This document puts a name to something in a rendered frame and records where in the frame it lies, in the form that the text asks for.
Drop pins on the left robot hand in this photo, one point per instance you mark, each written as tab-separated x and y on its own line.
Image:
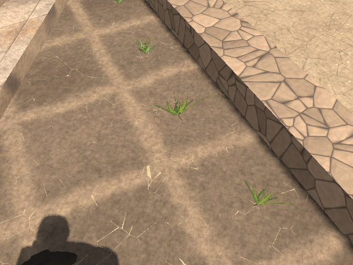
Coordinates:
46	257

